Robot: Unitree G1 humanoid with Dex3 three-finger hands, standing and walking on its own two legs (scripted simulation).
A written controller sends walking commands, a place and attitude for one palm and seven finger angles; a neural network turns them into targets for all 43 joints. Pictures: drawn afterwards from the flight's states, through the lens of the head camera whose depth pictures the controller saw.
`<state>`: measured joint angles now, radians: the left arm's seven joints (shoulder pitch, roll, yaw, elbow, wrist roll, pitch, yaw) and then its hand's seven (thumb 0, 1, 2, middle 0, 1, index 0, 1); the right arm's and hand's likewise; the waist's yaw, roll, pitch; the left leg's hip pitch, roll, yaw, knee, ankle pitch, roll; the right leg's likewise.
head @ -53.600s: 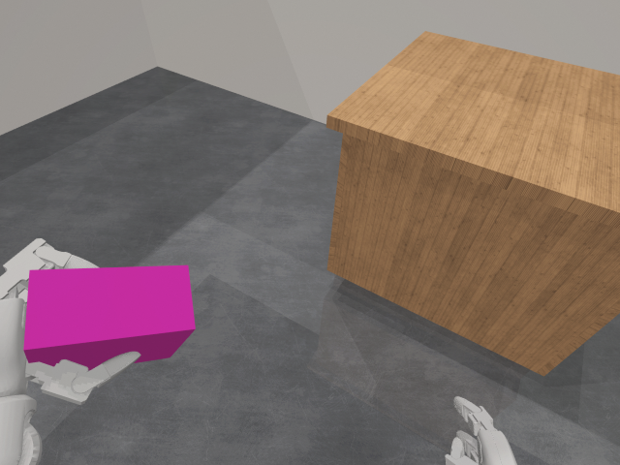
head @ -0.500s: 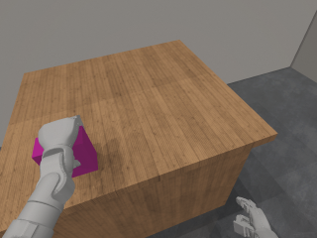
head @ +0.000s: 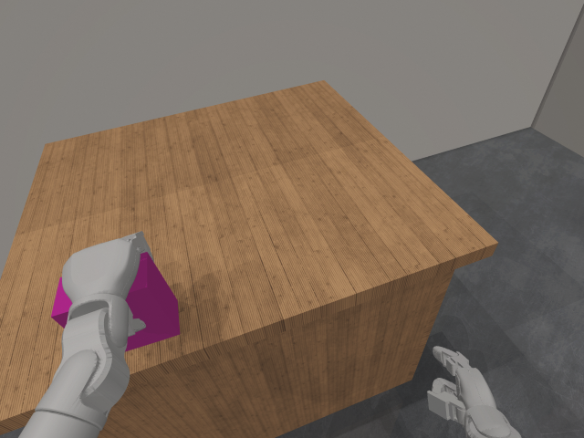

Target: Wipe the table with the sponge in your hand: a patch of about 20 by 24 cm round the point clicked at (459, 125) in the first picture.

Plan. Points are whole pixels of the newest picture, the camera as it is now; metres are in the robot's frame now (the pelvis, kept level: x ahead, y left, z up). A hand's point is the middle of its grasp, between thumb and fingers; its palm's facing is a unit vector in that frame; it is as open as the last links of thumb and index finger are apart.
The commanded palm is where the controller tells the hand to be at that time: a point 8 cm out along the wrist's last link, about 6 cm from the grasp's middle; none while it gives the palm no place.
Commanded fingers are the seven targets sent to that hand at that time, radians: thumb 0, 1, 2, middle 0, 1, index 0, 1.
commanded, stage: lift the sponge slowly off the table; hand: left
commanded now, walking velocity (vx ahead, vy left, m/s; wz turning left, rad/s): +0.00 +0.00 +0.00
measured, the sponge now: (129, 315) +0.26 +0.29 +0.03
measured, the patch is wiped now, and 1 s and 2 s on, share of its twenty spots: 1.00 1.00 1.00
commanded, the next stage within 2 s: none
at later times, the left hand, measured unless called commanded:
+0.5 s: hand (125, 295) +0.26 +0.27 +0.09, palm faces +0.05 -0.11 -0.99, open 10.4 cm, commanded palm +0.23 +0.26 +0.15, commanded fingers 0.00 0.10 1.30 -1.20 -1.60 -1.20 -1.60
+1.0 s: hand (114, 284) +0.26 +0.27 +0.12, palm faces +0.12 -0.16 -0.98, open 10.4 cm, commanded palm +0.22 +0.26 +0.19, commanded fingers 0.00 0.10 1.30 -1.20 -1.60 -1.20 -1.60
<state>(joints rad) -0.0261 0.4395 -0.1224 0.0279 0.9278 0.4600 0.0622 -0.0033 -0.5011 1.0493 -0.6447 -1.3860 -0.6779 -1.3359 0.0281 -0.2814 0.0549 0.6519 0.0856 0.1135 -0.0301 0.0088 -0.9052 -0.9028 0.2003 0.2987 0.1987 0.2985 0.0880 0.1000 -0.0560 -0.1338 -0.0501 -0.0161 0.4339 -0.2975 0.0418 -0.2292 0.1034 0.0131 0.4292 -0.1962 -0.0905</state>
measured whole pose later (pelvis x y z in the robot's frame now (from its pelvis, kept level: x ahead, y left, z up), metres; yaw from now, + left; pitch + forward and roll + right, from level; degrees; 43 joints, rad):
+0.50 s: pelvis +0.00 +0.00 +0.00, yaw +0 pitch -2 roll +0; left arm -0.02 0.42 -0.16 -0.04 0.92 0.50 0.01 -0.01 -0.51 1.05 -0.67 -1.36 -0.70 -1.31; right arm 0.02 -0.27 0.06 0.66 0.08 0.10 -0.03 0.01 -0.90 -0.90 0.20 0.30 0.20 0.30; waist 0.10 0.10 -0.04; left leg -0.09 -0.06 -0.02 0.41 -0.28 0.05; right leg -0.19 0.09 0.01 0.41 -0.19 -0.08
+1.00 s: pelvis -0.01 +0.01 +0.00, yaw +0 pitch -4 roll +0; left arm -0.04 0.45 -0.16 -0.16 0.87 0.56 -0.02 0.00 -0.53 1.05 -0.69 -1.33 -0.72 -1.28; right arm -0.03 -0.26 0.08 0.65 0.07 0.13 -0.02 0.01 -0.90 -0.90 0.20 0.30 0.20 0.30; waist 0.12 0.10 -0.02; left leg -0.04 -0.06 -0.02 0.37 -0.26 0.05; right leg -0.14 0.10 0.02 0.37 -0.17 -0.09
